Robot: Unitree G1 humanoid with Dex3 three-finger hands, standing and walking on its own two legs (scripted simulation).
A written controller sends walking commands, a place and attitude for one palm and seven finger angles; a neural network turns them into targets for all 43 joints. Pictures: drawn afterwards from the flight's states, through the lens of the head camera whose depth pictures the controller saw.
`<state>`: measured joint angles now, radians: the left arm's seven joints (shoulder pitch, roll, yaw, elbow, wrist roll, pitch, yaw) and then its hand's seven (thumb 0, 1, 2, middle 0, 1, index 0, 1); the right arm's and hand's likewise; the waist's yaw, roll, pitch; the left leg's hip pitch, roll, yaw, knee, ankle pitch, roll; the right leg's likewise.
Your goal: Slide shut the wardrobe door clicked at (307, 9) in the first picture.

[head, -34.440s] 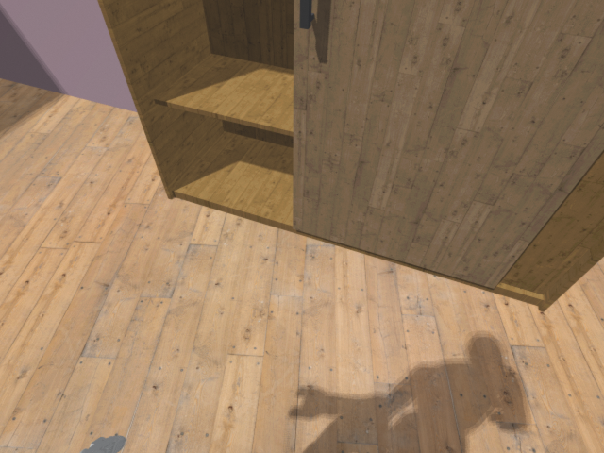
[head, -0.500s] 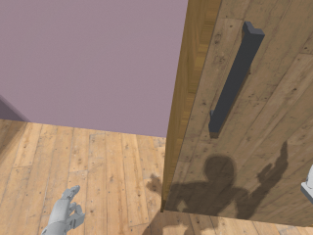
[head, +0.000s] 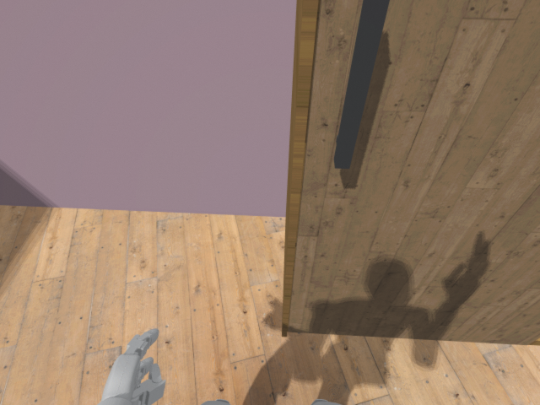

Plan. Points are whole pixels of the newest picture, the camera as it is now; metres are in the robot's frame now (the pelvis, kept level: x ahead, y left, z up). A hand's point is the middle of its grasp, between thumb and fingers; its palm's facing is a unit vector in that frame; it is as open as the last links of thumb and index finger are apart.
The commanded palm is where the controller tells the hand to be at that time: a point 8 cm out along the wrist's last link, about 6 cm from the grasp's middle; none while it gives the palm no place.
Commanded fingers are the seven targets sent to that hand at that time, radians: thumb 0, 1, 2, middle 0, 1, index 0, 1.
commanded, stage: step back with the hand held close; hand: right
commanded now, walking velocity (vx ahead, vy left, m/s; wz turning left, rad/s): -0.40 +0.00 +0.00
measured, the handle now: (354, 83) +0.45 -0.09 +0.26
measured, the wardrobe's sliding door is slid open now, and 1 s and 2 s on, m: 0.00 0.00 0.00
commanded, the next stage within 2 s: stop stepping back and stand still in 0.70 s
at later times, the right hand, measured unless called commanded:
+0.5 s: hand out of the picture +0.10 -0.29 +0.20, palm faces +0.51 +0.75 -0.42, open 7.4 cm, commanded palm +0.04 -0.31 +0.20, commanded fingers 0.00 -0.90 -0.90 0.20 0.30 0.20 0.30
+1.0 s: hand out of the picture -0.03 -0.26 +0.20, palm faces +0.28 +0.83 -0.49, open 7.4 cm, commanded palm -0.08 -0.31 +0.20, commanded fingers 0.00 -0.90 -0.90 0.20 0.30 0.20 0.30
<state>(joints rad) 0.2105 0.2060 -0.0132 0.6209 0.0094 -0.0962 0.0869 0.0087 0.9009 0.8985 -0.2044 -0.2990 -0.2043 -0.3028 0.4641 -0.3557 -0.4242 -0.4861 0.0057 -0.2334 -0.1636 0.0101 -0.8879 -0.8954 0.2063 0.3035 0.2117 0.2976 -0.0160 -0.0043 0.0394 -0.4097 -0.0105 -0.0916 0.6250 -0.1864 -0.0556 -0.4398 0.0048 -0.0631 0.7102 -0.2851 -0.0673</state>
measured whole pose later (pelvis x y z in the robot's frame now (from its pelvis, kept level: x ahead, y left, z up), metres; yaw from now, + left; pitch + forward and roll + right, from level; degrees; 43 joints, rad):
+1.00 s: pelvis -0.26 -0.03 +0.02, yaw +7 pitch +0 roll +0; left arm 0.25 0.19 0.01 0.60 0.03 -0.09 0.08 0.01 0.90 0.90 -0.20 -0.30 -0.20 -0.30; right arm 0.62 -0.50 -0.43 -0.60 0.06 -0.14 -0.16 0.01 -0.89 -0.89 0.21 0.30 0.22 0.30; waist 0.01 0.05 -0.01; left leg -0.19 -0.05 0.02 0.47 -0.43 0.07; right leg -0.49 0.00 -0.08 0.53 -0.25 0.02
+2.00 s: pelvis -0.29 -0.07 +0.02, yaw +6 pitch -1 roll +0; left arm 0.19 0.21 0.00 0.63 -0.01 -0.08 0.07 0.01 0.90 0.90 -0.20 -0.30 -0.20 -0.30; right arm 0.53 -0.39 -0.40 -0.50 0.05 -0.18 -0.16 0.01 -0.89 -0.90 0.21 0.30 0.21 0.30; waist -0.01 -0.02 0.03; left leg -0.24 0.02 0.07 0.55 -0.30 0.01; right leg -0.26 -0.05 -0.05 0.56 -0.29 0.01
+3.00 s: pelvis -0.31 -0.09 +0.03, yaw +7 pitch +0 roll +1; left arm 0.28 0.21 0.02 1.10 0.02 0.04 0.02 0.00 0.91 0.90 -0.20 -0.30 -0.20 -0.30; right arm 0.26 -0.24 0.00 1.13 -0.02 0.02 -0.02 0.00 -0.94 -0.89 0.20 0.30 0.21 0.30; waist 0.01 -0.01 0.09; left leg -0.23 0.03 0.05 0.41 -0.18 -0.01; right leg -0.25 -0.03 -0.08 0.45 -0.20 -0.02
